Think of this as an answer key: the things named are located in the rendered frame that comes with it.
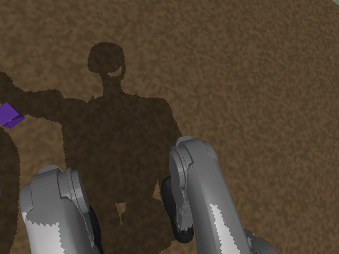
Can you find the cube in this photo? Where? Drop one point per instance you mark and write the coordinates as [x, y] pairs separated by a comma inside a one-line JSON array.
[[10, 116]]

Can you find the right robot hand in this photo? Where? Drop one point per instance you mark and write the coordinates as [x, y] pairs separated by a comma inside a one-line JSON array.
[[259, 245]]

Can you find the right robot foot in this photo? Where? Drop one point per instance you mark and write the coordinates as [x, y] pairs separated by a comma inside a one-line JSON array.
[[170, 207]]

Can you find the left robot foot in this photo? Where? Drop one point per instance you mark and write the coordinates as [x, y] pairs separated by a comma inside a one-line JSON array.
[[96, 231]]

